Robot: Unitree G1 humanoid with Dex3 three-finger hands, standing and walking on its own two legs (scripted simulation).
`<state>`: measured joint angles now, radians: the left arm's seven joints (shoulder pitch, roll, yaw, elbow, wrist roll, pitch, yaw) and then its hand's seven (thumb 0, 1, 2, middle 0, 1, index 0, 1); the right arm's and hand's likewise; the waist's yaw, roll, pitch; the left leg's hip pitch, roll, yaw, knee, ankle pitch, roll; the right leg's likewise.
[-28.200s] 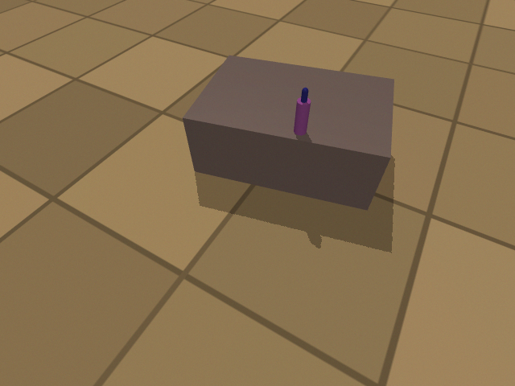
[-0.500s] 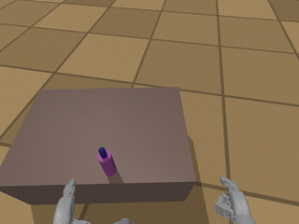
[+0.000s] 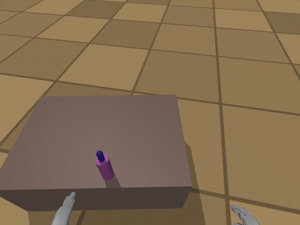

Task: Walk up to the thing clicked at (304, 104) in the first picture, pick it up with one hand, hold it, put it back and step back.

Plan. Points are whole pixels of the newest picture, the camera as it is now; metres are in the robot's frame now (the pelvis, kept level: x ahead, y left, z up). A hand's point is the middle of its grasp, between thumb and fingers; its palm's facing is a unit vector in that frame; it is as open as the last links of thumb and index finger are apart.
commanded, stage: home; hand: left
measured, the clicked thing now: (104, 164) +0.42 +0.21 -0.27
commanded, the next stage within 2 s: stand in 1.54 s
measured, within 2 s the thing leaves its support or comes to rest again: neither
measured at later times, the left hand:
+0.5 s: hand out of the picture +0.05 +0.28 -0.12, palm faces -0.04 -0.93 -0.37, open 17.6 cm
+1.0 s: hand out of the picture +0.01 +0.28 -0.12, palm faces -0.05 -0.93 -0.36, open 17.6 cm
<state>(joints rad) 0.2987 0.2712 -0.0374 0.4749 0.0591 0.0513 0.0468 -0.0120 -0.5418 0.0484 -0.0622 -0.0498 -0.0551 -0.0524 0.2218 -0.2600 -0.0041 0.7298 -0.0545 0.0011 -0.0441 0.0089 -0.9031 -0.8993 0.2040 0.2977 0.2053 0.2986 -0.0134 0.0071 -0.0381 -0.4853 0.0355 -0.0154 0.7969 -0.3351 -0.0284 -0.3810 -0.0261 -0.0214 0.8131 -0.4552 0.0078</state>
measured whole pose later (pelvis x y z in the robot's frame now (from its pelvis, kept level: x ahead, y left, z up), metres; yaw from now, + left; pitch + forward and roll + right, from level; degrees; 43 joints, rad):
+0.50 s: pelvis -0.01 +0.03 +0.03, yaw +0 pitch -4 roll -1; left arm 0.23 0.35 -0.02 1.02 0.03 0.01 0.03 -0.01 -0.57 0.03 -0.06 -0.04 -0.05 -0.05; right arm 0.20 -0.32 -0.01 1.03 -0.02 0.02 0.00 0.01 -0.91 -0.90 0.20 0.30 0.20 0.30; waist 0.00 0.01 0.03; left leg -0.21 0.00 0.01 0.46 -0.17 0.01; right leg -0.10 -0.06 -0.01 0.43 -0.26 0.05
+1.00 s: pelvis -0.01 +0.03 +0.04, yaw +0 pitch -3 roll -1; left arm 0.23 0.34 -0.02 1.13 0.02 0.00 0.01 -0.01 -0.57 0.03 -0.06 -0.04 -0.05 -0.05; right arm 0.17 -0.35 -0.01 1.11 -0.01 0.02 0.01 0.00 -0.91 -0.90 0.20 0.30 0.20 0.30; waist 0.00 0.02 0.04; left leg -0.23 0.01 0.00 0.42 -0.14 0.01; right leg -0.11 -0.05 -0.02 0.40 -0.23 0.05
